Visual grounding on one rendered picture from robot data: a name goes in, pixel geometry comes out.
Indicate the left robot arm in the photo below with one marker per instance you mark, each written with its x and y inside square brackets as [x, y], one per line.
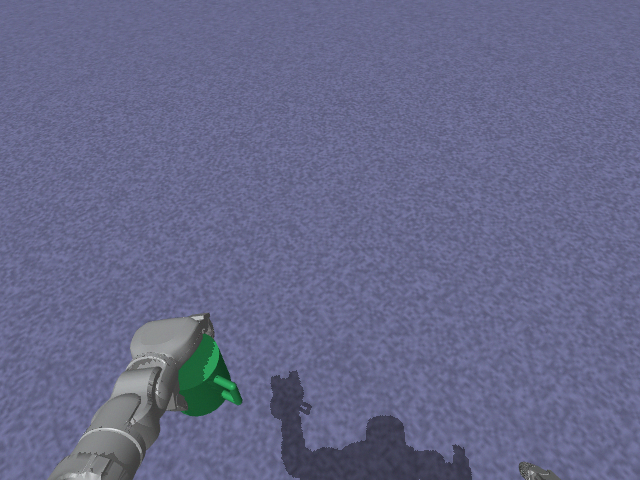
[114, 445]

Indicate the left robot hand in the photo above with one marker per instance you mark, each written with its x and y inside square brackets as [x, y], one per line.
[176, 338]

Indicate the right robot hand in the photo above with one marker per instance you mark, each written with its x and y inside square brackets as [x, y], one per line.
[532, 472]

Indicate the mug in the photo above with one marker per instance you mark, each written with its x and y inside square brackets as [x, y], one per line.
[204, 380]

